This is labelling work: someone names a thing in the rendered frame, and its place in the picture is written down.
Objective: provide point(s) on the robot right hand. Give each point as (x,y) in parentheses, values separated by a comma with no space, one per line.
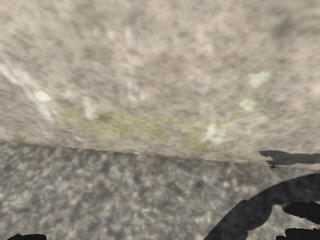
(310,211)

